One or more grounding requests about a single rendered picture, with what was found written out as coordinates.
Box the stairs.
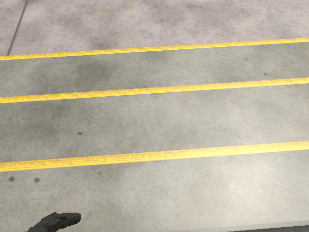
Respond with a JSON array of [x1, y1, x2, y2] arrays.
[[0, 38, 309, 162]]

